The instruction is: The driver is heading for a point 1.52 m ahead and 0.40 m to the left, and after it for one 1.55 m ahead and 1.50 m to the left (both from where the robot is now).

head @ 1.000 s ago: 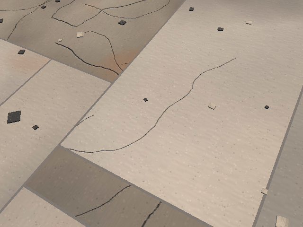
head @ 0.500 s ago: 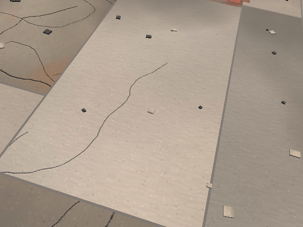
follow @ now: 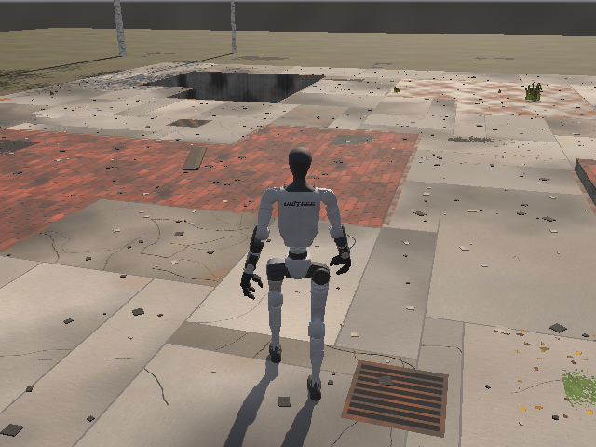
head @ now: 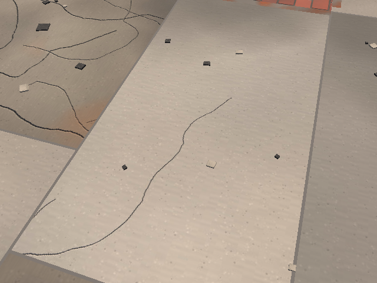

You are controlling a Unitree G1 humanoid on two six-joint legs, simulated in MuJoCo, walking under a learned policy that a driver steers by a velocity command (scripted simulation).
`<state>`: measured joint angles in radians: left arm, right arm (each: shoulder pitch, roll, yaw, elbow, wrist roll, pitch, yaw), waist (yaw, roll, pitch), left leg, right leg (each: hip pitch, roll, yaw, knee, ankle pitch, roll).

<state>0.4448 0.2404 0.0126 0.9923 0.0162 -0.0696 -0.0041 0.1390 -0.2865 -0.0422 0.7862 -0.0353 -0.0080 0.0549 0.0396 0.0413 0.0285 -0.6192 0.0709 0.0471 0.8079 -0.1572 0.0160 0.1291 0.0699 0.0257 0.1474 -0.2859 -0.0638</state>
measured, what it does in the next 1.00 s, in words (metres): walks ahead: left foot, then right foot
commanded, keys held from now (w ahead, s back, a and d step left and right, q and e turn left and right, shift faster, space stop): w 0.96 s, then w+q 0.04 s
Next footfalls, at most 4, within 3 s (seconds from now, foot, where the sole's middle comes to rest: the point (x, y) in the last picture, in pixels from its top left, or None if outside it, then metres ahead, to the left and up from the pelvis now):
0.14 left None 0.25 0.11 -0.78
0.68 right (228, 264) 0.55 -0.06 -0.78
1.24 left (179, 194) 0.84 0.13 -0.78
1.78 right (198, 130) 1.19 0.06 -0.78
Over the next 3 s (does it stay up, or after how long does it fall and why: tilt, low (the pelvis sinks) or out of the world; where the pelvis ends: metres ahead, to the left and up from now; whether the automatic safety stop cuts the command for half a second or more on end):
stays up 1.42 0.43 0.00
